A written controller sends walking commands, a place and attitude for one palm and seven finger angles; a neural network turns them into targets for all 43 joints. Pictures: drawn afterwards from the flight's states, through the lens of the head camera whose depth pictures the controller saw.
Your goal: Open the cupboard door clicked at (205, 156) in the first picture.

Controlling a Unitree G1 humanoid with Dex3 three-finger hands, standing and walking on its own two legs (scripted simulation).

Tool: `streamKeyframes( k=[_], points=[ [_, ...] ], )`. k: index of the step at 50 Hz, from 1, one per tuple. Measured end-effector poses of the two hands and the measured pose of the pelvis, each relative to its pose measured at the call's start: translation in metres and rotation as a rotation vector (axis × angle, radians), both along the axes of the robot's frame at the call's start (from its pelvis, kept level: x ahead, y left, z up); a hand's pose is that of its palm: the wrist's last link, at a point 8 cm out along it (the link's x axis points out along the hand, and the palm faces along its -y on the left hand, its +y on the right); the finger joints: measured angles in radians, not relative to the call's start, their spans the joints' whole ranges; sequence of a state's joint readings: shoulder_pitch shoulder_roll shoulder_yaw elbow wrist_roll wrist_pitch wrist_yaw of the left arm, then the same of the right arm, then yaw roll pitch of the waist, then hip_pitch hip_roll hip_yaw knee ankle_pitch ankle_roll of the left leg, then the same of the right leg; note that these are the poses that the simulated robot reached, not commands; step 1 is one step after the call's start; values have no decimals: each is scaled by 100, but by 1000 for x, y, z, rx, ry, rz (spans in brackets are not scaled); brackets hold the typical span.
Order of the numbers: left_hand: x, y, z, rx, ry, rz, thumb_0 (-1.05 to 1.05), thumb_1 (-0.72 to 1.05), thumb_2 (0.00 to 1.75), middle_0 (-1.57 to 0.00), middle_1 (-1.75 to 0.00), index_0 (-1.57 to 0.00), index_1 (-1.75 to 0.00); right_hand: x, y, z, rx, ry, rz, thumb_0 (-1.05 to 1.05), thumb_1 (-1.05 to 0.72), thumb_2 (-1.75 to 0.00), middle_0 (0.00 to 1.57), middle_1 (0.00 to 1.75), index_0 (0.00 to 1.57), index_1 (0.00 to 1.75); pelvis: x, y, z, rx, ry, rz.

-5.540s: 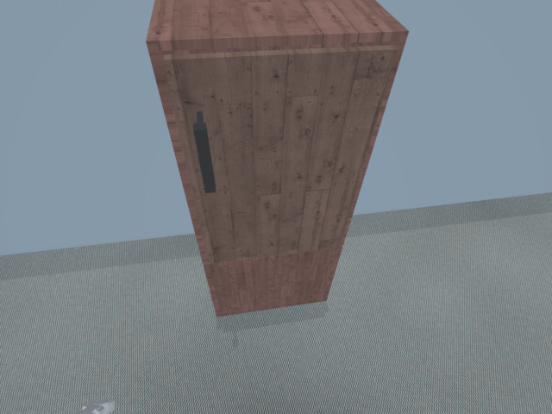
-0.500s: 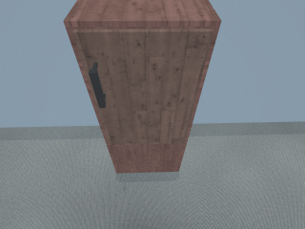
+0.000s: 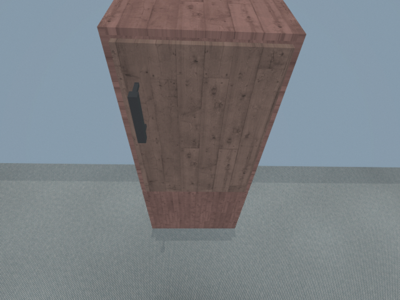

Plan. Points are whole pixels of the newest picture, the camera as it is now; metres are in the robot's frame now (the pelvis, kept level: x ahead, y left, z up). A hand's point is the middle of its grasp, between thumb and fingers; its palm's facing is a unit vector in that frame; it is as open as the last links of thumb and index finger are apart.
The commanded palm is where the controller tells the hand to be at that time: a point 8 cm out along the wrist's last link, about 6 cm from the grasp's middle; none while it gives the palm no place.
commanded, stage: raise the hand with hooked fingers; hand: left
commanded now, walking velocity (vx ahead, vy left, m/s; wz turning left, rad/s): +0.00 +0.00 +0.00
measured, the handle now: (139, 114) +0.52 +0.19 +0.07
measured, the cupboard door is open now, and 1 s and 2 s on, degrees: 0 0 0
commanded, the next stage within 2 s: none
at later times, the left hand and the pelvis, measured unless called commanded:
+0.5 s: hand out of the picture +0.13 +0.19 -0.05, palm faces +0.22 -0.98 -0.03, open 9.0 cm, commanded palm +0.13 +0.24 -0.02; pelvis -0.03 -0.04 -0.07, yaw +4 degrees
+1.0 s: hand (80, 241) +0.21 +0.24 +0.02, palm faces +0.11 -0.99 -0.05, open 12.1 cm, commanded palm +0.18 +0.29 +0.03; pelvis -0.01 +0.00 -0.04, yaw +3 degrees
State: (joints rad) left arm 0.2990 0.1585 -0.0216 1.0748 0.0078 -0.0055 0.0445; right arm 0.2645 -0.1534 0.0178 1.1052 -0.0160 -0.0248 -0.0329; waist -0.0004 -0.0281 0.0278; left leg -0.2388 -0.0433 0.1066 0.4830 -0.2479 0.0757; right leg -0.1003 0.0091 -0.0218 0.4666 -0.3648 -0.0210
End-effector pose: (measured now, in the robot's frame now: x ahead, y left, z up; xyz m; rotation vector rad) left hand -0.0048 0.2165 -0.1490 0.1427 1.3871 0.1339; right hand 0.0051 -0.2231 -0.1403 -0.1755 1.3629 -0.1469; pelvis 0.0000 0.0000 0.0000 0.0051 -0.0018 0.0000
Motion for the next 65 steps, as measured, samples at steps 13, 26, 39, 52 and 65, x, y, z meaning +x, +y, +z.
streamKeyframes(
  k=[13,26,39,52,65],
  points=[
    [178,4,174,21,-1301,3,2,81,85,-21,-38,-20,-38,113,-29,28,-34,-677,108,1,-91,-90,20,30,20,30,-27,-8,-27,14,76,64],
    [102,23,113,52,-1272,58,2,49,72,-24,-56,-23,-56,185,-49,45,-101,-842,252,1,-91,-90,20,30,20,30,-30,-40,-69,-30,163,80],
    [192,37,150,-128,-1258,-124,1,19,60,-25,-76,-25,-76,144,-23,3,2,-629,147,1,-91,-90,20,30,21,30,-15,-30,-54,-30,190,65],
    [192,72,171,-57,-1358,-94,0,-11,47,-27,-95,-27,-95,137,-27,26,-105,-618,171,1,-91,-90,20,30,20,30,-11,0,-42,-48,174,63],
    [208,121,214,-18,-1436,-66,0,-41,34,-30,-114,-29,-114,161,23,54,-50,-741,223,1,-91,-90,20,30,20,30,-16,19,-30,-62,108,75]
  ],
)
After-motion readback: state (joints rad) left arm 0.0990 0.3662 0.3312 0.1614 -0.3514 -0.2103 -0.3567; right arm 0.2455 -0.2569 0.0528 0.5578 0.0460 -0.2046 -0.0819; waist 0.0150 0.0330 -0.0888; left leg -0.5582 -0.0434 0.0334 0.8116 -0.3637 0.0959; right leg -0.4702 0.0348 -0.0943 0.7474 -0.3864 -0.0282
